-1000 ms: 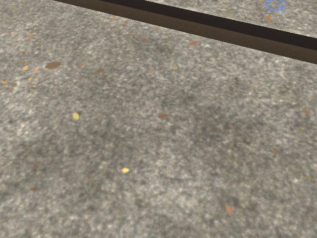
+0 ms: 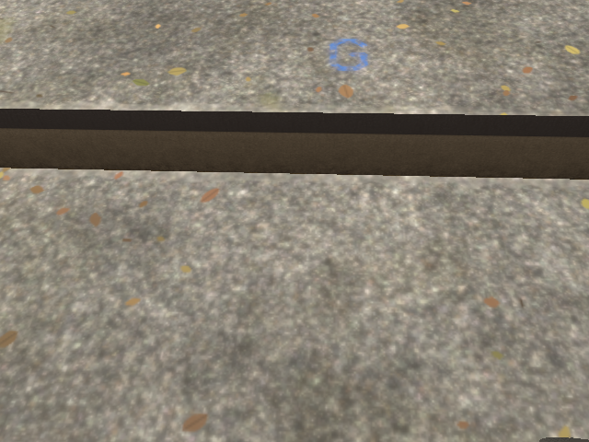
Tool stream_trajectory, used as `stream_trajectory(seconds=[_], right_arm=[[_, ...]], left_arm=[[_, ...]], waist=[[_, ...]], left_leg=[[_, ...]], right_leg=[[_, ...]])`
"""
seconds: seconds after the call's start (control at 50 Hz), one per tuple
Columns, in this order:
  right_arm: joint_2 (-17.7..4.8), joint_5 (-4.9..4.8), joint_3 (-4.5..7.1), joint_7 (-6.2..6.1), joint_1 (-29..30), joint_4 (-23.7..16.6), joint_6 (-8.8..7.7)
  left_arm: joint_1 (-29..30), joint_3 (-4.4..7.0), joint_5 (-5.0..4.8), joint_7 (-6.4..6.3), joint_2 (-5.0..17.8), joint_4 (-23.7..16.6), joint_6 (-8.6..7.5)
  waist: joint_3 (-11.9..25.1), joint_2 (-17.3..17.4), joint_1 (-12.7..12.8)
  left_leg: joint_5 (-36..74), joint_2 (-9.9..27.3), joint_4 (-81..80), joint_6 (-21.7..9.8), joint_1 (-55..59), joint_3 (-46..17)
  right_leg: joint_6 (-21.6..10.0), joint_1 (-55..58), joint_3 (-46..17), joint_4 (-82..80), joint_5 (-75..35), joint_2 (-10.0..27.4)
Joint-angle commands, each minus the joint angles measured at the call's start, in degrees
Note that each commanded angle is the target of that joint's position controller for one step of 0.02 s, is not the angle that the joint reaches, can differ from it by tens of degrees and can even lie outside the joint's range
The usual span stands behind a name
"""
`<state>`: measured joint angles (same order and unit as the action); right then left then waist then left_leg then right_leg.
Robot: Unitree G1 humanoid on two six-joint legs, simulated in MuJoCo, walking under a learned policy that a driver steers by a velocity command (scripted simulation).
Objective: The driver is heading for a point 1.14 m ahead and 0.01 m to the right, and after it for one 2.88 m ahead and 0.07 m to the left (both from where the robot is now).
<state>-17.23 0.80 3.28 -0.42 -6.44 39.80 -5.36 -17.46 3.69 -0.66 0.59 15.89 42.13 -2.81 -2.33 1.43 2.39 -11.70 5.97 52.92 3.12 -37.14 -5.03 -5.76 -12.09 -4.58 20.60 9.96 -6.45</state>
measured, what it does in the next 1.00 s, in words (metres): walks ahead: left foot, then right foot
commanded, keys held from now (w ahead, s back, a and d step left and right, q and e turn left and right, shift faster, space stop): w+e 0.34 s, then w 0.12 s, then no key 0.32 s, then q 0.22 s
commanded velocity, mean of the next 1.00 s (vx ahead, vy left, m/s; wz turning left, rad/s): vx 0.34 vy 0.00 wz -0.28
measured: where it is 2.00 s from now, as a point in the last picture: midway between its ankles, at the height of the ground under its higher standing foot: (334, 434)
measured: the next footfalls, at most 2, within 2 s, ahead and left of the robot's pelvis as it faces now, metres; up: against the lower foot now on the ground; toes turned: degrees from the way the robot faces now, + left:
left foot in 0.22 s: +0.31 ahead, +0.15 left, +0.00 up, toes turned -12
right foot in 0.68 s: +0.48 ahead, -0.17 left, +0.00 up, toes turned -18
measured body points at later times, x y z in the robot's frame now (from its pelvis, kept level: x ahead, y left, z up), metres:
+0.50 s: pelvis +0.27 +0.04 +0.00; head +0.30 +0.04 +0.45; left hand +0.52 +0.25 -0.09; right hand +0.23 -0.24 -0.12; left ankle +0.27 +0.15 -0.75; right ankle +0.32 -0.14 -0.68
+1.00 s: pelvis +0.41 -0.03 -0.01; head +0.43 -0.03 +0.44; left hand +0.63 +0.17 -0.12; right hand +0.43 -0.32 -0.13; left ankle +0.46 +0.09 -0.73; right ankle +0.44 -0.15 -0.75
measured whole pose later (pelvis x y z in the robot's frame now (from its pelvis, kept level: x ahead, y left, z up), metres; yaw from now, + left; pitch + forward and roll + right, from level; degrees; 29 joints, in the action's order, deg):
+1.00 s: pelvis +0.41 -0.03 -0.01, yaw -14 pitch +0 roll -2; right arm -16.1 -0.2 2.3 -1.3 -11.8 48.7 2.3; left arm -6.4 2.5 0.9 -0.9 13.4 43.8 0.2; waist -1.7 1.0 -0.8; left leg -20.1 3.7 43.0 1.8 -21.8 0.4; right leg -1.9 -18.6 4.8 27.9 9.3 -0.5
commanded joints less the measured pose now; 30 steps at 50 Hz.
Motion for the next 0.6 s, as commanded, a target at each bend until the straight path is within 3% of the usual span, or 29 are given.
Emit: stream_trajectory(seconds=[0.02,0.08,0.12,0.16,0.2,0.22,0.24,0.26,0.28,0.3,0.32,0.34,0.38,0.44,0.54,0.6], right_arm=[[-2.25,0.02,0.28,0.10,3.00,-3.72,-0.31],[-2.91,-1.02,0.29,0.89,7.83,-4.95,-0.93],[-4.44,-1.31,0.82,1.39,8.48,-5.37,-1.43],[-5.92,-1.46,1.51,1.69,6.78,-5.15,-2.00],[-7.60,-1.09,2.69,1.31,-1.18,-3.15,-2.57],[-10.29,-0.01,3.52,0.83,-8.80,-2.48,-2.81],[-15.45,0.92,4.72,0.74,-14.84,-0.90,-2.14],[-11.77,-0.66,4.12,1.17,-15.38,-0.43,-1.73],[-7.45,-0.90,2.95,0.94,-12.63,-1.33,-1.42],[-6.04,-0.48,2.36,0.77,-9.86,-1.57,-0.94],[-4.80,-0.23,1.88,0.71,-7.95,-1.18,-0.66],[-3.84,0.06,1.46,0.55,-6.99,-0.83,-0.68],[-3.46,-0.19,1.37,0.73,-7.53,0.38,-1.10],[-5.74,-0.58,2.03,1.03,-8.68,2.40,-1.56],[-7.84,-1.32,2.12,0.56,-8.56,4.68,-0.17],[-9.03,-2.03,2.18,0.44,-11.21,6.66,0.74]], left_arm=[[1.60,2.71,-0.50,-1.16,10.05,-4.11,-0.60],[-1.47,2.84,-0.78,-1.42,10.39,-3.11,0.01],[-2.60,2.76,-0.98,-1.56,9.82,-2.69,0.37],[-2.13,2.87,-0.74,-1.73,9.77,-2.83,0.61],[-0.79,2.29,-0.44,-1.63,7.81,-3.52,0.74],[-0.81,1.02,0.14,-1.34,4.43,-4.43,0.51],[-8.56,-0.17,-0.95,-1.37,0.53,-6.07,-0.06],[-9.42,0.36,-1.81,-1.47,5.62,-5.40,-0.25],[-3.86,1.48,-1.64,-1.50,9.70,-5.43,0.05],[0.11,1.70,-0.92,-1.57,9.90,-6.21,0.38],[2.34,1.83,-0.31,-1.41,9.21,-6.99,0.42],[2.54,1.96,-0.48,-1.03,8.30,-7.33,0.60],[1.74,1.39,-0.92,-0.65,5.37,-7.41,0.97],[4.40,0.49,-0.34,-0.56,3.10,-8.43,1.06],[11.37,-0.66,0.50,0.77,1.37,-9.29,-0.45],[13.99,-0.23,0.29,1.47,2.50,-10.19,-0.72]], waist=[[2.69,-5.29,-0.31],[2.65,-6.41,1.90],[2.79,-6.82,1.75],[2.87,-8.25,0.27],[5.93,-8.63,-4.19],[12.92,-4.05,-7.60],[20.57,13.21,-5.07],[19.43,14.90,-5.67],[11.78,8.15,-7.36],[7.33,4.18,-6.96],[3.94,3.26,-6.05],[2.66,4.47,-4.77],[2.22,5.42,-3.86],[1.22,3.43,-3.59],[1.34,2.89,-4.96],[2.90,4.25,-5.43]], left_leg=[[11.58,-3.09,-12.30,1.46,5.81,2.51],[16.54,-5.43,-20.07,1.36,9.09,2.17],[14.51,-5.76,-23.39,0.42,9.60,0.58],[9.92,-5.74,-24.78,-1.26,11.74,-0.02],[8.60,-5.36,-27.92,-4.11,23.20,1.17],[5.52,2.65,-26.98,-7.63,36.63,-6.04],[-4.95,16.11,-31.02,-17.05,56.13,-31.09],[-19.86,19.18,-35.05,-18.60,56.53,-42.60],[-21.35,16.33,-36.25,-15.90,50.08,-34.08],[-14.28,13.70,-36.46,-13.82,43.37,-25.36],[-7.12,11.29,-37.62,-13.20,37.70,-19.31],[-2.33,9.49,-38.91,-12.48,34.14,-14.50],[2.04,7.71,-41.36,-13.10,30.82,-9.42],[8.53,8.58,-43.84,-15.35,30.49,-5.26],[30.37,5.19,-41.08,-13.03,29.49,5.59],[32.64,6.28,-37.29,-11.54,33.21,5.55]], right_leg=[[-8.07,-4.11,-8.62,-6.77,-11.97,10.65],[-6.84,-2.93,-11.53,-5.14,-6.39,11.49],[-6.20,0.72,-15.25,-1.97,-3.85,12.90],[-5.25,3.25,-18.84,1.45,-3.65,14.28],[-2.88,1.94,-18.31,8.73,-6.68,11.54],[-0.76,-3.42,-14.22,22.63,-2.49,8.18],[3.48,-22.89,-5.87,42.19,20.18,-0.44],[4.40,-32.44,-5.92,51.81,23.83,3.68],[4.85,-34.62,-5.92,54.82,18.40,6.11],[5.19,-33.42,-3.78,54.37,14.08,8.01],[5.38,-32.16,-3.53,51.82,11.14,9.50],[5.34,-29.80,-3.38,49.78,9.23,11.01],[5.36,-26.92,-2.16,46.40,8.23,11.52],[5.95,-28.25,-1.86,38.28,5.22,11.63],[6.29,-19.61,3.93,18.96,-8.98,9.70],[4.94,-15.58,4.34,12.96,-10.37,7.92]])
Velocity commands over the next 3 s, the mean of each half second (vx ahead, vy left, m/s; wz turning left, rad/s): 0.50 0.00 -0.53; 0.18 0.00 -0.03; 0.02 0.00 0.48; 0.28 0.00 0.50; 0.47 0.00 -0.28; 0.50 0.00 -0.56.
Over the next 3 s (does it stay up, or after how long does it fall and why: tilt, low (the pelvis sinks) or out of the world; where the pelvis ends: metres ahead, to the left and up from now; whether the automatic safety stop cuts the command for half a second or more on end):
stays up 1.05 0.16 -0.02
